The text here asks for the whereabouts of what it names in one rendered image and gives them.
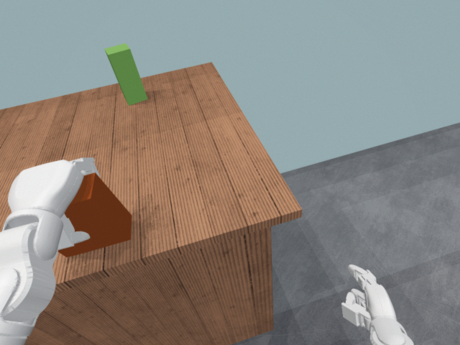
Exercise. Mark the left robot forearm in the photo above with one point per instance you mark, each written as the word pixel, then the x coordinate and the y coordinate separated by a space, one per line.
pixel 28 249

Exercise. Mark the robot left hand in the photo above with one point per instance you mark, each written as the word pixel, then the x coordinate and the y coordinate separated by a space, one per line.
pixel 52 187

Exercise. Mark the sponge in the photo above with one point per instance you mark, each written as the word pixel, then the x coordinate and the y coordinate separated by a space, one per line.
pixel 98 212

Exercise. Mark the robot right hand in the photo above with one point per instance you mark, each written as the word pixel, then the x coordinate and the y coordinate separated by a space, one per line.
pixel 373 303

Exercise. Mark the table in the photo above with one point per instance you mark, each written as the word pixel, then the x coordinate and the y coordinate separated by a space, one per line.
pixel 203 194

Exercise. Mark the right robot forearm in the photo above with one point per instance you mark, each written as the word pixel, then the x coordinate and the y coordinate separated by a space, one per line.
pixel 386 331

